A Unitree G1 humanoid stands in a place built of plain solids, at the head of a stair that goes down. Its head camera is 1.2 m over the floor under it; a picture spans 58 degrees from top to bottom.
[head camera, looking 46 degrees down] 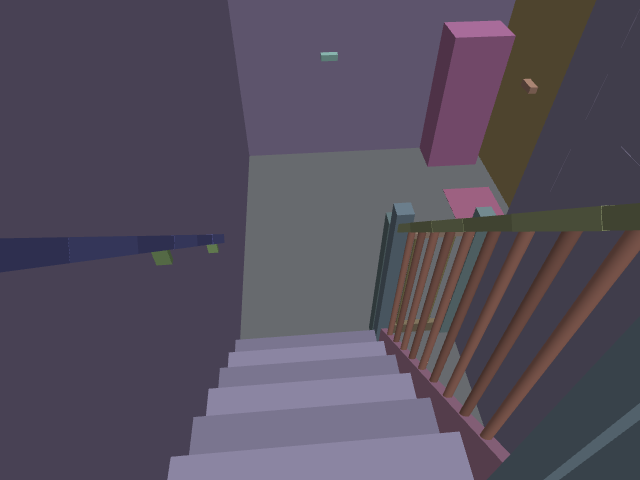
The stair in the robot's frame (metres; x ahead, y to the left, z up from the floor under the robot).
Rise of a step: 0.20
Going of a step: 0.20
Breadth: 0.90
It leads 5 degrees to the left of straight ahead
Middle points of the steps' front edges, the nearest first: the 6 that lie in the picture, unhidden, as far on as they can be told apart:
0.48 0.01 -0.20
0.68 0.02 -0.41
0.88 0.04 -0.61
1.09 0.06 -0.82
1.29 0.07 -1.02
1.50 0.09 -1.23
